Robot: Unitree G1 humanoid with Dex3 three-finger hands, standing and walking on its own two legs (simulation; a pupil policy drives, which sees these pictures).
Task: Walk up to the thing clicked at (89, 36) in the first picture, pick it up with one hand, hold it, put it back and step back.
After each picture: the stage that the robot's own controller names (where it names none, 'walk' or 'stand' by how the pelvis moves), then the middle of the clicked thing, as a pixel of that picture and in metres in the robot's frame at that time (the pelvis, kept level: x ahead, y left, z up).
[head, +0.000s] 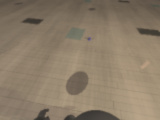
stand; (89, 38) +2.00 +0.02 -0.72
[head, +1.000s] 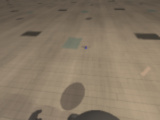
walk; (85, 46) +1.86 +0.20 -0.70
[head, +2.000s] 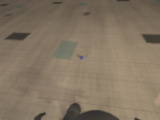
walk; (81, 56) +1.25 +0.26 -0.72
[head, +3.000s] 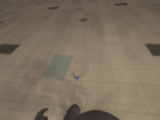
walk; (76, 76) +0.79 +0.26 -0.72
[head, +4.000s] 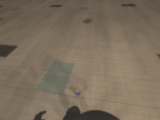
walk; (77, 91) +0.50 +0.18 -0.71
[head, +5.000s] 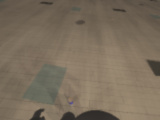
stand; (70, 100) +0.37 +0.17 -0.71
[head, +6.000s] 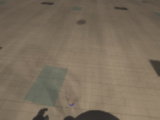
stand; (71, 102) +0.34 +0.17 -0.72
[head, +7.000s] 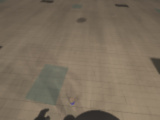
stand; (72, 101) +0.34 +0.17 -0.72
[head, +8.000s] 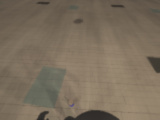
stand; (71, 103) +0.32 +0.18 -0.72
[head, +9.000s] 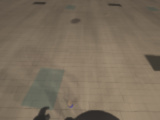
stand; (70, 104) +0.31 +0.20 -0.72
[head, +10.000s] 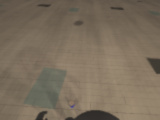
stand; (71, 104) +0.33 +0.17 -0.73
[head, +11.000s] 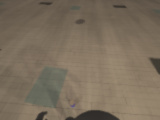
stand; (72, 103) +0.33 +0.17 -0.73
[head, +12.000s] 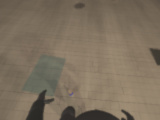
go down; (70, 92) +0.36 +0.17 -0.69
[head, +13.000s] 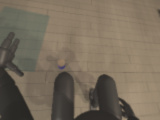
go down; (61, 64) +0.43 +0.20 -0.29
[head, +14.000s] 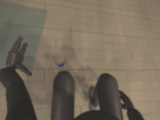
close in; (60, 62) +0.43 +0.21 -0.28
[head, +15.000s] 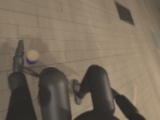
close in; (32, 57) +0.42 +0.24 -0.22
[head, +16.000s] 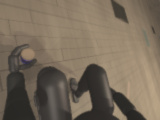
close; (27, 56) +0.41 +0.25 -0.22
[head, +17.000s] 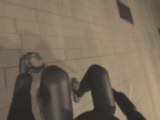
lift; (36, 62) +0.37 +0.22 -0.23
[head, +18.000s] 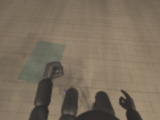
lift; (67, 88) +0.30 +0.20 -0.47
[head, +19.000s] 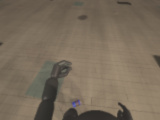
go down; (76, 103) +0.32 +0.10 -0.70
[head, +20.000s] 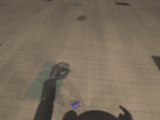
hold; (76, 105) +0.30 +0.10 -0.71
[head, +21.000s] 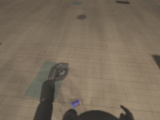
stand; (76, 103) +0.31 +0.10 -0.70
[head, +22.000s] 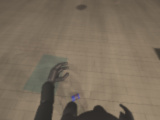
stand; (76, 97) +0.32 +0.10 -0.67
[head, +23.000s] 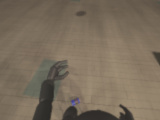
stand; (75, 101) +0.31 +0.10 -0.68
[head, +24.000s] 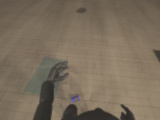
stand; (76, 98) +0.33 +0.11 -0.68
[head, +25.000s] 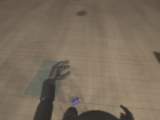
stand; (76, 101) +0.32 +0.11 -0.69
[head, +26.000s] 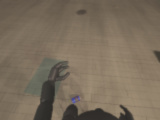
stand; (76, 99) +0.33 +0.11 -0.68
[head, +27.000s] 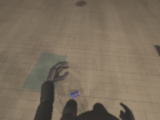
stand; (75, 94) +0.34 +0.11 -0.65
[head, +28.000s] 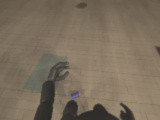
stand; (75, 95) +0.34 +0.11 -0.66
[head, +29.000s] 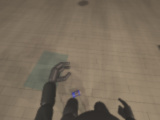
stand; (76, 93) +0.35 +0.11 -0.63
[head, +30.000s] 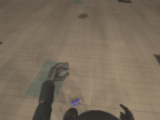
stand; (76, 102) +0.32 +0.11 -0.69
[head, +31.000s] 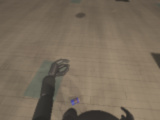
stand; (75, 101) +0.33 +0.11 -0.70
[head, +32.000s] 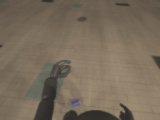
stand; (76, 103) +0.33 +0.12 -0.71
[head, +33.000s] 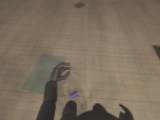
stand; (74, 94) +0.34 +0.12 -0.66
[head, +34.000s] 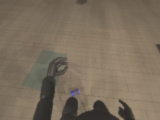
stand; (75, 92) +0.35 +0.11 -0.63
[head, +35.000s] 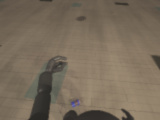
stand; (75, 103) +0.33 +0.11 -0.70
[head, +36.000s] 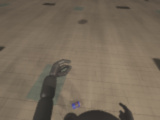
stand; (76, 104) +0.33 +0.11 -0.72
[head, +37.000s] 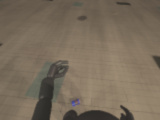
stand; (76, 102) +0.33 +0.11 -0.71
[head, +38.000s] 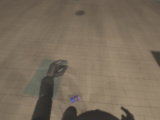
stand; (75, 98) +0.34 +0.12 -0.69
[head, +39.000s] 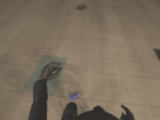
stand; (75, 96) +0.34 +0.11 -0.67
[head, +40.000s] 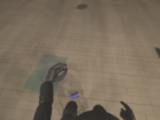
hold; (75, 95) +0.34 +0.12 -0.66
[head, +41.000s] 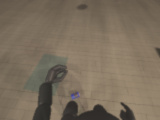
hold; (75, 95) +0.34 +0.11 -0.66
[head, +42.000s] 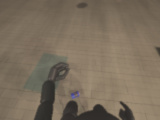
close; (75, 94) +0.34 +0.11 -0.66
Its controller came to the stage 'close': yes
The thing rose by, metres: 0.29
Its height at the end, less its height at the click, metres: -0.02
